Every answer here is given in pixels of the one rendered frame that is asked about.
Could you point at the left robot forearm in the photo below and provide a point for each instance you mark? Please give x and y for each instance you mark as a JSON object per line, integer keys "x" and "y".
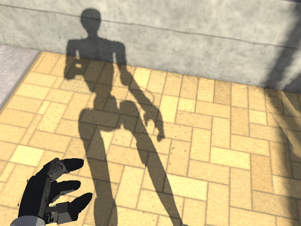
{"x": 28, "y": 221}

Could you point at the left robot hand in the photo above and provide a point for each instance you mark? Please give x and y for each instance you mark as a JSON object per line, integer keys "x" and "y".
{"x": 42, "y": 189}

